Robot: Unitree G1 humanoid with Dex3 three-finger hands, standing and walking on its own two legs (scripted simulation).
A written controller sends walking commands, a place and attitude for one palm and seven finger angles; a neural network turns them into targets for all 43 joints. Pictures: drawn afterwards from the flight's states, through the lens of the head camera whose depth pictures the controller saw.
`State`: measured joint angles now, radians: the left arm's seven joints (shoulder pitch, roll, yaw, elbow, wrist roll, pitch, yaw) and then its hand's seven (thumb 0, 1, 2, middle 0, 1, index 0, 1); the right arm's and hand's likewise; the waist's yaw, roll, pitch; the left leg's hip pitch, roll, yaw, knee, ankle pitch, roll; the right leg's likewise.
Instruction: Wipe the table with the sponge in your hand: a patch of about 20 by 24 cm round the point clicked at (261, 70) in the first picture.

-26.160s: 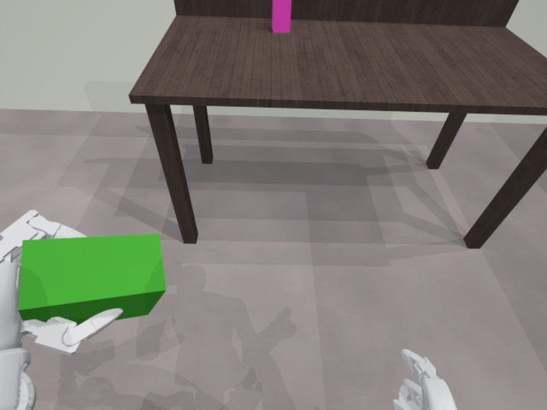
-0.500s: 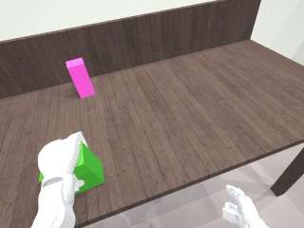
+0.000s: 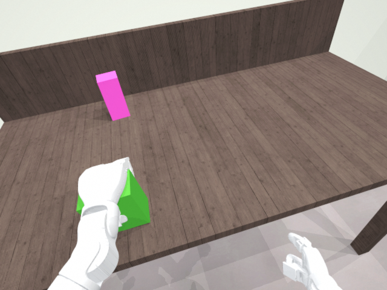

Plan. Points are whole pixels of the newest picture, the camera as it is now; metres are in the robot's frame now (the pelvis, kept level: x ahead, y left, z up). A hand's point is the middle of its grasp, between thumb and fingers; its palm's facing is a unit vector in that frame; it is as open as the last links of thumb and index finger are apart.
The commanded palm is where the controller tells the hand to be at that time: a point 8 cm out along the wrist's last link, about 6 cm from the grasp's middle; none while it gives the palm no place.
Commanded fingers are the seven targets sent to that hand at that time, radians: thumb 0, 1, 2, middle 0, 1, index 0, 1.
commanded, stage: slide across to the third lane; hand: left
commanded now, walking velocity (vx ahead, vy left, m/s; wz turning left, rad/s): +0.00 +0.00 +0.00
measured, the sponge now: (120, 208) +0.27 +0.22 +0.03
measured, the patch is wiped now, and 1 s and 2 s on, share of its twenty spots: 0.65 0.80 0.95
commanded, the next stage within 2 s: wipe forward along the third lane in 0.16 s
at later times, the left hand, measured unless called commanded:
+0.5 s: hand (139, 187) +0.29 +0.17 +0.08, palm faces +0.06 -0.08 -1.00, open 10.2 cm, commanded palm +0.26 +0.17 +0.12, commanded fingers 0.00 0.10 1.30 -1.20 -1.60 -1.20 -1.60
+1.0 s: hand (137, 171) +0.34 +0.19 +0.08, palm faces +0.00 -0.04 -1.00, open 10.2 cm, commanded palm +0.31 +0.19 +0.10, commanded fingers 0.00 0.10 1.30 -1.20 -1.60 -1.20 -1.60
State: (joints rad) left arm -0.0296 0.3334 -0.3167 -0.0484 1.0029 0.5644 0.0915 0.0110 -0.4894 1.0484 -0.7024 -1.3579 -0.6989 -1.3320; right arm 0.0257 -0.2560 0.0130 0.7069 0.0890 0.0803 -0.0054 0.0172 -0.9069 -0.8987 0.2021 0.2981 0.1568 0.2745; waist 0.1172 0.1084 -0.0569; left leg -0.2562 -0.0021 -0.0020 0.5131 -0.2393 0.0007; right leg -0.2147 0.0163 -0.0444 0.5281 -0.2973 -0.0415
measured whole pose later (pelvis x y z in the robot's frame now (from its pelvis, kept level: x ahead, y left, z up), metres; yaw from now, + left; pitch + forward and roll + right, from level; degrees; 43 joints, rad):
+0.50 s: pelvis -0.01 -0.01 +0.00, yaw +0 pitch -1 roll +1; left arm -0.21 0.25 -0.40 0.15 1.00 0.63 0.11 0.00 -0.51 1.05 -0.72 -1.35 -0.72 -1.31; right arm -0.01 -0.24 0.03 0.71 0.09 0.12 0.01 0.02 -0.91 -0.90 0.20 0.30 0.19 0.29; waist 0.10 0.10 -0.08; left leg -0.27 0.01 0.00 0.51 -0.23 -0.01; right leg -0.24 0.03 -0.04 0.55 -0.30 -0.06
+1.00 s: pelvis -0.01 -0.02 +0.00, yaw -1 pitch +2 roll +1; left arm -0.41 0.29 -0.27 0.48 0.98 0.54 0.10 0.00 -0.53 1.06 -0.74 -1.34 -0.74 -1.30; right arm 0.07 -0.27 0.02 0.71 0.10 0.13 -0.06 0.02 -0.91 -0.90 0.20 0.30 0.20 0.30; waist 0.06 0.08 -0.11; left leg -0.33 0.03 -0.01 0.51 -0.22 -0.01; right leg -0.30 0.05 -0.05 0.54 -0.28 -0.08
